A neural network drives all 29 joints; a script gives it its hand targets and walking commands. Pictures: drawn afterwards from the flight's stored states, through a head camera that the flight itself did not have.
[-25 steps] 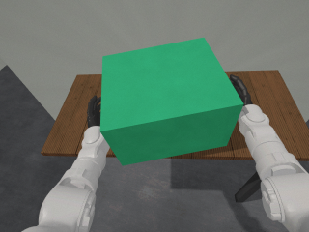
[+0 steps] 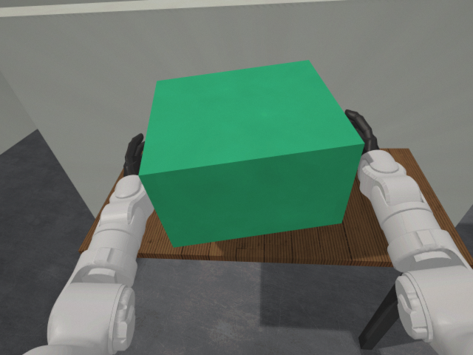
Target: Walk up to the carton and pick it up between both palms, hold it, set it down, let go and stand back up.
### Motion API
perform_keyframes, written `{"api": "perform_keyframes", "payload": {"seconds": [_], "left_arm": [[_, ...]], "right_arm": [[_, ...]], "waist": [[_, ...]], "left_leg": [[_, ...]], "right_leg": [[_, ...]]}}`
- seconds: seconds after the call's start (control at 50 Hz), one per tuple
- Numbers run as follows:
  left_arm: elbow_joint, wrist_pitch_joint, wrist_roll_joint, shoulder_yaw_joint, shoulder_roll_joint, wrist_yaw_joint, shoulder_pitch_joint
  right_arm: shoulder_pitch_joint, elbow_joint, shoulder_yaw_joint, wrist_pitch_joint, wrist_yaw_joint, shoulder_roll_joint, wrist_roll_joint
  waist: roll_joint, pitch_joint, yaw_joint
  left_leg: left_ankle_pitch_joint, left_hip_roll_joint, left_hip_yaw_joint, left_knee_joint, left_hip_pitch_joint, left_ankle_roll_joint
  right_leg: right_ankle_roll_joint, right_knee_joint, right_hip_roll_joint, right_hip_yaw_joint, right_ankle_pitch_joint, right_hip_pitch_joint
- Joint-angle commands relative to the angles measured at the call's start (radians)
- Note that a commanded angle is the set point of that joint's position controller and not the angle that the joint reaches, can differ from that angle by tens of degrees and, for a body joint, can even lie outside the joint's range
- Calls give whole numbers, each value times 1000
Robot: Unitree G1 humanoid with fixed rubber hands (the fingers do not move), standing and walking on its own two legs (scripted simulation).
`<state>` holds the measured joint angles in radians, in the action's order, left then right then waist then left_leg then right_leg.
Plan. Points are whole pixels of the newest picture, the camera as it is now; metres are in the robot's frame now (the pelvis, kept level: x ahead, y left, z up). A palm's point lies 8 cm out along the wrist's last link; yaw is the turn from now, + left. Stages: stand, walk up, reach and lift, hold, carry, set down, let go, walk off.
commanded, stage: reach and lift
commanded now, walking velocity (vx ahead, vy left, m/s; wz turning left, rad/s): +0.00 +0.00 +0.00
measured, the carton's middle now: (244, 148) +0.46 +0.01 +0.14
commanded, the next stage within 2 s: hold in 0.96 s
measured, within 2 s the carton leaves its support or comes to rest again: neither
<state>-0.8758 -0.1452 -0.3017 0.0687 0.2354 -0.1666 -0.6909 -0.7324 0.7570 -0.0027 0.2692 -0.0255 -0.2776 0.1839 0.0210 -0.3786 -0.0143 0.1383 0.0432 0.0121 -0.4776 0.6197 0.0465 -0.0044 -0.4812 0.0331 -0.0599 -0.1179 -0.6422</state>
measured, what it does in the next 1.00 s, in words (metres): stands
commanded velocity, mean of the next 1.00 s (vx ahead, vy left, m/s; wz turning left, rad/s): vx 0.00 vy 0.00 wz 0.00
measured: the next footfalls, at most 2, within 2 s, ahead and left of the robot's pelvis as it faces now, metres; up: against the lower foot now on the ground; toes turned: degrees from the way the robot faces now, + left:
none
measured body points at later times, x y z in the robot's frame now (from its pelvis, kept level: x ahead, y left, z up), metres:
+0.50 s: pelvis +0.01 +0.00 +0.01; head -0.05 +0.01 +0.46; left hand +0.40 +0.23 +0.16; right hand +0.42 -0.17 +0.18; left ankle +0.04 +0.15 -0.73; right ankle +0.06 -0.11 -0.73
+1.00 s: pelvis +0.03 +0.01 +0.02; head -0.02 +0.01 +0.47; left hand +0.40 +0.24 +0.18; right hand +0.42 -0.17 +0.19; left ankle +0.04 +0.15 -0.73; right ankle +0.06 -0.11 -0.73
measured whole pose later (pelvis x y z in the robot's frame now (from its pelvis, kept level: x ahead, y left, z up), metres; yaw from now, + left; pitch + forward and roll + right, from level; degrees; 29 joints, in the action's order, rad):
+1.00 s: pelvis +0.03 +0.01 +0.02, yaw +0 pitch +7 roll -1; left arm -0.46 -0.52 -0.03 0.20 0.20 -0.09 -0.57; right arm -0.65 0.57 -0.04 0.44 -0.04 -0.23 0.18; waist 0.00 -0.27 -0.01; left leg 0.12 0.05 0.01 -0.33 0.33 0.04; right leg 0.00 -0.28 0.03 -0.06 -0.08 -0.33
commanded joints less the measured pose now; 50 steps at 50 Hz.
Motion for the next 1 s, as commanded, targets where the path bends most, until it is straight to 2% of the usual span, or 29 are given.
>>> {"api": "perform_keyframes", "payload": {"seconds": [0.0,0.02,0.04,0.06,0.08,0.1,0.12,0.16,0.18,0.24,0.26,0.3,0.32,0.34,0.36,0.42,0.44,0.46,0.48,0.54,0.6,0.62,0.64,0.68,0.72,0.8,0.86,0.92,0.98], "left_arm": [[470,-7,53,-233,-652,217,-1020],[461,-17,52,-237,-653,228,-993],[408,-25,60,-242,-667,232,-1092],[374,-38,65,-238,-648,245,-1032],[474,-42,63,-254,-684,247,-957],[431,-60,73,-235,-713,251,-992],[427,-62,67,-237,-726,247,-1083],[342,-88,120,-163,-675,270,-882],[221,-113,170,-115,-655,292,-924],[322,-116,170,-140,-686,316,-978],[363,-106,135,-185,-729,314,-1014],[401,-97,90,-251,-783,288,-1064],[290,-113,128,-180,-736,289,-967],[399,-95,108,-207,-735,298,-1015],[364,-100,127,-183,-723,293,-1045],[430,-105,70,-265,-797,292,-1019],[440,-110,75,-266,-789,282,-999],[581,-109,55,-300,-804,274,-1024],[467,-114,81,-259,-766,280,-1021],[528,-137,71,-292,-787,265,-951],[573,-177,111,-231,-748,282,-876],[600,-185,97,-256,-768,283,-856],[532,-200,125,-222,-732,290,-844],[668,-216,112,-270,-760,288,-814],[720,-241,109,-289,-756,300,-736],[746,-284,139,-265,-737,316,-677],[757,-288,136,-263,-711,323,-699],[901,-295,109,-336,-737,312,-734],[845,-326,127,-300,-706,324,-692]], "right_arm": [[-866,-337,230,-44,126,803,117],[-901,-383,225,-54,116,796,114],[-914,-298,151,-47,122,762,84],[-910,-283,172,-35,116,767,78],[-874,-359,191,-41,114,780,92],[-928,-348,211,-40,123,811,104],[-931,-289,141,-34,131,784,81],[-855,-288,145,-27,124,761,58],[-851,-133,69,-7,118,696,17],[-936,-222,114,-44,121,771,44],[-972,-276,87,-56,113,756,37],[-1059,-374,126,-71,124,806,54],[-999,-317,113,-49,117,792,32],[-993,-381,135,-55,112,832,56],[-987,-276,113,-35,114,815,30],[-1012,-388,109,-60,102,777,42],[-969,-364,136,-47,104,788,39],[-938,-407,174,-48,99,827,76],[-966,-354,116,-36,95,752,69],[-964,-450,164,-37,97,763,98],[-877,-429,169,-4,78,736,97],[-901,-517,198,-12,73,733,124],[-834,-403,143,18,73,669,79],[-785,-475,186,21,68,677,133],[-711,-515,175,35,61,633,132],[-738,-576,218,51,62,643,152],[-731,-578,185,68,61,603,140],[-738,-665,250,66,64,648,179],[-673,-606,214,98,59,623,153]], "waist": [[-71,-417,-22],[-76,-433,0],[-7,-377,30],[-55,-276,17],[-60,-302,33],[-32,-316,0],[-5,-322,49],[-72,-170,35],[-17,13,75],[-64,-113,56],[-41,-162,95],[-27,-300,69],[-35,-163,57],[-45,-261,60],[-48,-205,70],[-12,-309,106],[-3,-264,81],[32,-355,91],[19,-266,108],[41,-323,93],[-10,-294,98],[-13,-361,101],[-5,-225,127],[75,-319,141],[46,-309,165],[33,-315,138],[9,-281,174],[45,-340,151],[46,-237,175]], "left_leg": [[-7,-117,24,132,-312,-49],[-58,-112,20,125,-342,-57],[-17,-105,29,145,-329,-39],[33,-110,29,172,-317,-57],[-43,-107,34,174,-364,-47],[-34,-108,24,162,-384,-44],[15,-107,17,173,-378,-35],[-13,-106,14,186,-398,-61],[115,-106,9,228,-362,-62],[22,-121,10,191,-437,-65],[25,-124,8,175,-461,-53],[5,-112,13,177,-444,-51],[62,-119,-4,195,-363,-72],[14,-126,3,168,-392,-65],[65,-123,-6,189,-356,-68],[-8,-109,10,197,-414,-42],[-19,-115,5,199,-392,-43],[-90,-115,11,181,-433,-33],[-22,-117,13,185,-401,-35],[-101,-117,22,179,-425,-19],[-153,-120,11,177,-465,-23],[-214,-120,19,164,-484,-13],[-156,-108,23,185,-474,-7],[-273,-109,30,162,-529,10],[-337,-111,30,147,-547,30],[-321,-111,16,154,-546,25],[-268,-122,18,167,-516,21],[-332,-129,24,149,-534,29],[-272,-132,14,165,-519,20]], "right_leg": [[36,119,-3,13,80,628],[35,124,-10,-3,112,649],[28,134,-6,17,49,631],[35,156,-21,5,-12,619],[16,157,-2,25,54,650],[19,158,1,22,47,629],[7,174,-2,24,-26,604],[2,200,-11,13,-16,628],[8,234,-21,18,-146,587],[-24,248,-41,2,-147,565],[-36,252,-34,5,-156,527],[-29,223,-10,24,-100,564],[-15,234,-5,23,-130,581],[-17,228,-30,-1,-98,652],[-12,238,-12,7,-147,611],[-20,235,4,32,-36,621],[-9,229,4,34,0,639],[-11,210,1,33,99,685],[-1,228,2,28,34,665],[-8,222,4,32,108,681],[10,218,18,33,194,735],[15,207,27,33,263,753],[13,226,15,31,200,719],[8,208,18,32,315,751],[6,194,26,30,395,789],[6,201,24,37,385,813],[6,207,18,27,359,803],[12,182,24,46,414,799],[13,209,13,34,369,789]]}}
